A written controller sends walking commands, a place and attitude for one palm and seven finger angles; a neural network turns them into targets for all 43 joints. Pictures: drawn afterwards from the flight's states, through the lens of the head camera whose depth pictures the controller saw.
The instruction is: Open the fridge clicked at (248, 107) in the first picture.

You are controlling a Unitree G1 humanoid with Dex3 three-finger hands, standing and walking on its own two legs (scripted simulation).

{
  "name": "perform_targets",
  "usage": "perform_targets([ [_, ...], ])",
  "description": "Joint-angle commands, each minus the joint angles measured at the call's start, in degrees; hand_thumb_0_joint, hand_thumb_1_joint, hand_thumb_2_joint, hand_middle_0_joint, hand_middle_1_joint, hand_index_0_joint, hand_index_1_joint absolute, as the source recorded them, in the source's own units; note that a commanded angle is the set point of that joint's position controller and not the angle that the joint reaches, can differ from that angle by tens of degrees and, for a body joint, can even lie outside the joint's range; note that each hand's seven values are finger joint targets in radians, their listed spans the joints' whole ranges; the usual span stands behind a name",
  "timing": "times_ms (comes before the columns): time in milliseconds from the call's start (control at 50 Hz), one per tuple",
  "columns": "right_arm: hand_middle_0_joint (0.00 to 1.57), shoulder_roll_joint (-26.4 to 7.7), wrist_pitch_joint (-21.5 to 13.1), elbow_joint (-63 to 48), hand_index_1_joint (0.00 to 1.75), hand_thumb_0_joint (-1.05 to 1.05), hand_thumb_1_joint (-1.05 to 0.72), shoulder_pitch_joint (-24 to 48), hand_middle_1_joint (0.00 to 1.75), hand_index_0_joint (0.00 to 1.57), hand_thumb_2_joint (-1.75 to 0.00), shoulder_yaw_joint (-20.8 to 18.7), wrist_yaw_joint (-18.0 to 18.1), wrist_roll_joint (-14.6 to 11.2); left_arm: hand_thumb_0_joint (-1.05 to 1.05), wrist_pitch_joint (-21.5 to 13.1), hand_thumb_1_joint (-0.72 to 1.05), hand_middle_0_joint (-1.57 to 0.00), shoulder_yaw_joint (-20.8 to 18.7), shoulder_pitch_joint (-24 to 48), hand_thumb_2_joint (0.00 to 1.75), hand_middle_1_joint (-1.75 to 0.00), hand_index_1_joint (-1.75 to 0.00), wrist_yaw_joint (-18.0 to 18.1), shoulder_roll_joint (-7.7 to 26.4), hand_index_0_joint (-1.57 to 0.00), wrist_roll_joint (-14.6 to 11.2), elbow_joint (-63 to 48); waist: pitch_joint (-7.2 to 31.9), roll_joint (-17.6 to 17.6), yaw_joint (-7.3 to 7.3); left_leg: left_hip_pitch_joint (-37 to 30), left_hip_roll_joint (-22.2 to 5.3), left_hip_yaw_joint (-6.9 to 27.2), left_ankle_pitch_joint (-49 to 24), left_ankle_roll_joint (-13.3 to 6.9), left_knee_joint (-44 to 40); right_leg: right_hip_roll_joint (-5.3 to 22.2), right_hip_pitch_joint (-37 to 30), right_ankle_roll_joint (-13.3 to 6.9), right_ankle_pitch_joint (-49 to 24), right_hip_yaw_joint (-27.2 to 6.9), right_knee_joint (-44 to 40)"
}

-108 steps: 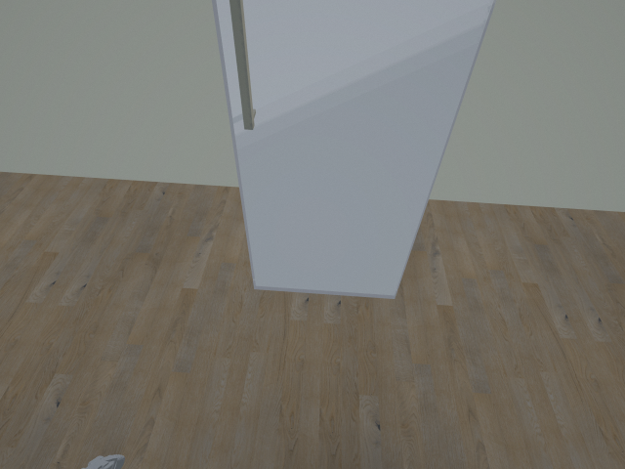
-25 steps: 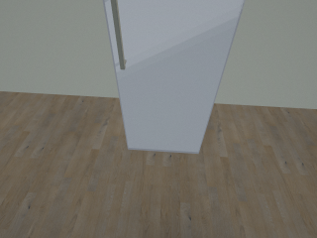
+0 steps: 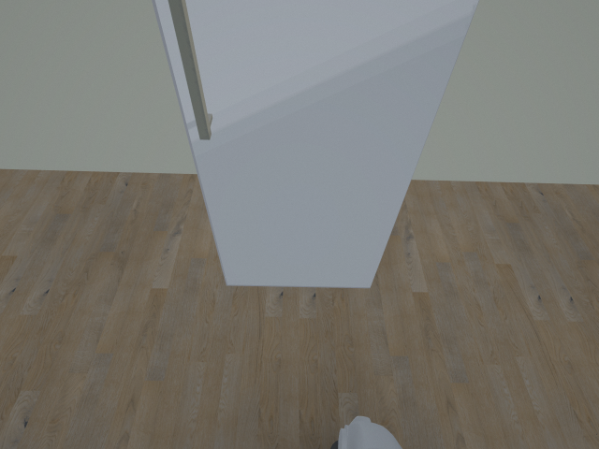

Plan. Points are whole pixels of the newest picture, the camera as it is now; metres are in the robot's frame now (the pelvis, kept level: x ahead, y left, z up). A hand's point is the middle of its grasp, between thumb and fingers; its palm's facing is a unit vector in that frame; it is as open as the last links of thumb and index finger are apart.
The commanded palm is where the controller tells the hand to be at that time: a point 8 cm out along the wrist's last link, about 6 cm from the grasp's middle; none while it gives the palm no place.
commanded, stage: take the last steps up to it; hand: left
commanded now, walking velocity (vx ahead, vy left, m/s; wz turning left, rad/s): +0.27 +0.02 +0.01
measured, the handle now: (193, 58) +0.67 +0.20 +0.16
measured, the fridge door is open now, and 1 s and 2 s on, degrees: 0 0 0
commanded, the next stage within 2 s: come to a stop and stand still in 0.28 s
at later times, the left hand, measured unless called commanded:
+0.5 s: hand (196, 445) +0.16 +0.16 -0.18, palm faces +0.13 -0.98 -0.15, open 7.3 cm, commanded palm none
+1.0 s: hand (193, 446) +0.15 +0.16 -0.17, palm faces +0.06 -0.96 -0.27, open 7.4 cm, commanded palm none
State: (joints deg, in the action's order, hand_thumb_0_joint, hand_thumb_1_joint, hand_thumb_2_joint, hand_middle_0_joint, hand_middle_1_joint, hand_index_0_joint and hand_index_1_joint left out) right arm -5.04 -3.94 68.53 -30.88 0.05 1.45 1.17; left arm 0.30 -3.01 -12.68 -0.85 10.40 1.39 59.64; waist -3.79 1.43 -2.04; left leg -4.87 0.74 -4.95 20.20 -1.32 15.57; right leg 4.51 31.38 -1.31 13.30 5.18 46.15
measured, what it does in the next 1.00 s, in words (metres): walks ahead: right foot, then left foot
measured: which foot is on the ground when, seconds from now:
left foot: down 0.00-0.10, up 0.12-0.48, down 0.50-0.96, up 0.98-1.00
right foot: up 0.00-0.08, down 0.10-0.54, up 0.56-0.92, down 0.94-1.00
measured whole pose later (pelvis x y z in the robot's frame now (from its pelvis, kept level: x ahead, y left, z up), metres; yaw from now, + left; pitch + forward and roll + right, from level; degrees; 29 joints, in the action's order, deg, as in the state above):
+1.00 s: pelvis +0.13 -0.03 +0.00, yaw +0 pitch -2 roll +1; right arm -10.8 4.1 60.6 -12.6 -4.3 0.5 1.4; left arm 1.8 -2.8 -17.1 2.0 9.9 2.1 59.0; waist 0.5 -1.6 0.2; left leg 23.8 -3.5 -3.7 18.4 0.9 36.4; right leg 2.0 11.4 -0.7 17.9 3.8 31.0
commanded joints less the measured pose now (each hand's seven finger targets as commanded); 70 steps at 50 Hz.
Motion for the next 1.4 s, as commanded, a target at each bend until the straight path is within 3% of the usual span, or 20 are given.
perform_targets([
  [0,0.2,-10.7,-0.87,-1.01,0.3,0.0,-0.9,-1.68,0.3,0.2,-0.9,-2.49,1.1,-0.14,0.0,-2.43,0.9,-0.2,-0.34,3.21,0.9,-0.3,-0.3,-0.35,1.05,-0.2,-0.39,-5.0,-4.47,-8.91,1.63,7.79,-14.37,4.95,-37.76,-8.24,0.22,-2.52,-7.96,-1.84,-1.32,2.15,-8.11],
  [60,0.2,-10.37,-0.61,-1.69,0.3,0.0,-0.9,-0.41,0.3,0.2,-0.9,-2.68,0.62,-0.72,0.0,-3.75,0.9,-0.2,-2.12,-14.64,0.9,-0.3,-0.3,0.45,5.95,-0.2,0.43,0.16,4.51,-2.29,9.42,16.43,-9.8,1.62,-35.22,-4.08,24.57,-2.13,-32.79,-3.93,-6.08,-0.5,-15.59],
  [80,0.2,-7.16,-0.72,-2.98,0.3,0.0,-0.9,-3.37,0.3,0.2,-0.9,-2.29,-0.02,-1.32,0.0,-4.45,0.9,-0.2,-3.69,-20.86,0.9,-0.3,-0.3,1.37,11.9,-0.2,0.84,1.47,12.3,10.14,10.43,28.79,-2.18,-1.33,-9.39,-1.52,44.16,13.73,-44.28,-9.7,-4.85,-22.83,-21.01],
  [100,0.2,-6.5,-0.46,-3.93,0.3,0.0,-0.9,-3.89,0.3,0.2,-0.9,-2.53,0.17,-1.26,0.0,-4.25,0.9,-0.2,-4.11,-21.81,0.9,-0.3,-0.3,1.58,14.63,-0.2,-0.43,2.32,15.54,12.16,8.41,33.89,0.58,3.24,11.8,-1.43,60.1,23.16,-43.27,-14.0,-4.56,-38.0,-29.56],
  [160,0.2,-5.21,0.72,-5.25,0.3,0.0,-0.9,4.92,0.3,0.2,-0.9,-2.91,-0.43,-0.33,0.0,-3.7,0.9,-0.2,-2.06,-7.37,0.9,-0.3,-0.3,2.17,6.82,-0.2,-0.63,-1.23,0.11,1.03,4.22,36.2,-7.1,6.59,1.41,-1.81,60.98,17.44,-20.16,-11.18,5.72,-23.74,-33.9],
  [240,0.2,-2.39,3.07,-4.91,0.3,0.0,-0.9,2.16,0.3,0.2,-0.9,-2.75,-0.83,0.41,0.0,-4.36,0.9,-0.2,-0.53,-4.25,0.9,-0.3,-0.3,2.4,3.36,-0.2,0.15,-1.34,-1.1,0.97,-0.62,29.56,-7.66,3.86,-2.16,0.55,49.15,11.72,-9.04,-8.24,-5.79,-8.04,-35.13],
  [440,0.2,-4.37,2.05,-9.25,0.3,0.0,-0.9,12.93,0.3,0.2,-0.9,-1.79,-0.71,-0.2,0.0,-2.91,0.9,-0.2,-0.16,-7.39,0.9,-0.3,-0.3,2.75,4.34,-0.2,-0.09,0.21,2.38,2.39,1.86,18.81,-4.44,0.93,-13.15,2.91,13.93,7.45,-18.22,-5.61,-22.78,-3.47,-24.89],
  [500,0.2,-11.62,1.75,-9.53,0.3,0.0,-0.9,11.15,0.3,0.2,-0.9,-2.73,0.39,-0.59,0.0,-1.26,0.9,-0.2,0.66,-11.72,0.9,-0.3,-0.3,3.61,1.35,-0.2,-0.89,0.49,7.31,-10.66,2.63,8.38,-17.17,11.43,-53.36,-3.21,9.47,0.42,-15.31,1.58,0.1,-0.2,-16.64],
  [540,0.2,-11.81,2.65,-9.83,0.3,0.0,-0.9,14.69,0.3,0.2,-0.9,-2.8,1.17,-0.63,0.0,-0.16,0.9,-0.2,0.92,-12.39,0.9,-0.3,-0.3,3.84,1.38,-0.2,-0.77,1.03,4.06,-15.69,3.09,11.06,-19.61,12.62,-57.84,-7.09,5.28,-1.37,-14.56,2.79,14.55,-0.42,-8.59],
  [700,0.2,-13.69,4.45,-12.15,0.3,0.0,-0.9,18.1,0.3,0.2,-0.9,-5.26,2.14,-0.18,0.0,2.42,0.9,-0.2,-1.25,-9.46,0.9,-0.3,-0.3,2.96,2.36,-0.2,0.04,-1.27,10.74,-5.94,1.38,9.58,-20.8,10.07,-43.6,-10.43,5.71,-2.6,-6.15,3.57,15.11,-6.04,15.47],
  [820,0.2,-13.27,4.9,-12.44,0.3,0.0,-0.9,20.98,0.3,0.2,-0.9,-5.62,1.0,0.62,0.0,2.36,0.9,-0.2,-0.92,-9.36,0.9,-0.3,-0.3,2.18,0.74,-0.2,0.2,-2.78,7.02,-12.92,1.72,19.96,-18.58,11.74,-7.71,-7.6,0.05,-1.96,-14.45,2.29,14.96,-2.48,-3.28],
  [880,0.2,-12.7,5.84,-12.01,0.3,0.0,-0.9,22.05,0.3,0.2,-0.9,-5.55,-0.01,0.55,0.0,1.77,0.9,-0.2,-0.8,-17.49,0.9,-0.3,-0.3,2.19,0.87,-0.2,0.1,1.07,5.58,-9.98,5.05,30.68,-11.94,7.47,13.08,-1.74,-0.78,-4.3,-28.74,1.2,5.95,1.45,-19.38],
  [900,0.2,-9.87,6.38,-12.11,0.3,0.0,-0.9,21.13,0.3,0.2,-0.9,-4.98,-0.37,-0.03,0.0,1.19,0.9,-0.2,-0.89,-18.34,0.9,-0.3,-0.3,2.42,3.47,-0.2,0.7,1.28,3.84,-1.7,5.06,33.59,-7.17,3.82,14.92,1.2,6.92,0.54,-28.0,-0.06,13.23,-4.64,-28.82],
  [920,0.2,-5.2,6.77,-13.02,0.3,0.0,-0.9,20.54,0.3,0.2,-0.9,-3.88,-0.83,-0.67,0.0,0.28,0.9,-0.2,-0.89,-14.35,0.9,-0.3,-0.3,2.82,8.05,-0.2,1.02,-0.24,0.27,13.32,3.63,34.85,-2.6,0.87,8.69,3.8,19.85,12.55,-18.41,-4.56,32.96,-23.35,-41.06],
  [940,0.2,-7.68,6.97,-14.13,0.3,0.0,-0.9,22.86,0.3,0.2,-0.9,-4.54,-1.05,-0.02,0.0,0.84,0.9,-0.2,-0.93,-7.65,0.9,-0.3,-0.3,3.16,9.99,-0.2,0.68,-3.01,-5.63,12.99,3.85,32.58,-3.39,2.64,6.71,3.12,27.18,17.41,-6.08,-7.03,37.35,-26.49,-45.62],
  [1020,0.2,-8.17,6.64,-8.92,0.3,0.0,-0.9,13.71,0.3,0.2,-0.9,-4.84,-1.85,0.5,0.0,-0.78,0.9,-0.2,-0.88,0.06,0.9,-0.3,-0.3,3.06,7.81,-0.2,-0.05,-4.02,-5.54,6.06,-0.4,29.04,-3.7,3.26,-3.96,2.52,37.51,10.52,-6.12,-4.32,20.24,-14.33,-41.1],
  [1220,0.2,-6.84,4.39,-10.77,0.3,0.0,-0.9,13.1,0.3,0.2,-0.9,-3.46,-1.02,0.12,0.0,-1.27,0.9,-0.2,-2.02,-10.34,0.9,-0.3,-0.3,3.2,7.28,-0.2,0.47,-0.3,0.29,6.93,5.44,29.07,-4.09,2.81,4.51,2.62,20.0,14.66,-25.23,-8.94,3.27,-17.37,-33.07],
  [1300,0.2,-7.15,2.74,-6.77,0.3,0.0,-0.9,4.85,0.3,0.2,-0.9,-2.57,0.22,-0.29,0.0,-0.79,0.9,-0.2,-0.79,-7.28,0.9,-0.3,-0.3,2.78,3.35,-0.2,-0.78,0.39,5.32,-0.8,1.94,8.25,-5.95,5.83,-11.3,0.69,3.22,4.26,-15.15,-2.16,-0.96,-7.43,-22.51],
  [1340,0.2,-11.52,2.86,-7.5,0.3,0.0,-0.9,6.2,0.3,0.2,-0.9,-2.98,0.93,-0.19,0.0,-0.55,0.9,-0.2,0.15,-7.17,0.9,-0.3,-0.3,2.5,-0.24,-0.2,-0.66,0.18,4.1,-10.03,2.84,11.92,-15.67,14.68,-14.99,-4.16,0.32,-0.37,-13.52,1.4,3.88,-0.86,-17.89],
  [1380,0.2,-9.61,2.78,-6.81,0.3,0.0,-0.9,9.44,0.3,0.2,-0.9,-2.27,1.2,-0.13,0.0,-0.26,0.9,-0.2,0.58,-5.5,0.9,-0.3,-0.3,2.52,-0.33,-0.2,-0.12,1.54,0.77,-10.58,3.19,16.82,-11.96,10.73,-15.97,-2.95,-0.08,-0.35,-17.55,1.64,-0.03,-0.82,-19.27],
])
